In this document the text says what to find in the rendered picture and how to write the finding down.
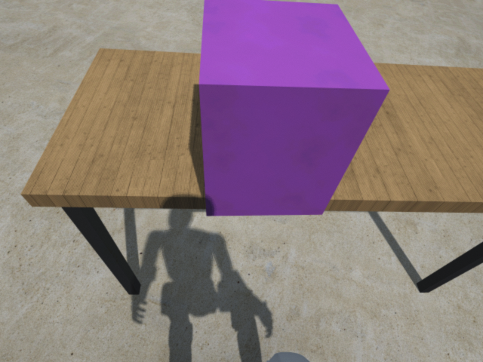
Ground carton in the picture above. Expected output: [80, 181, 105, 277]
[199, 0, 389, 216]

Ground table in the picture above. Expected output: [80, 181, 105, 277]
[21, 48, 483, 295]

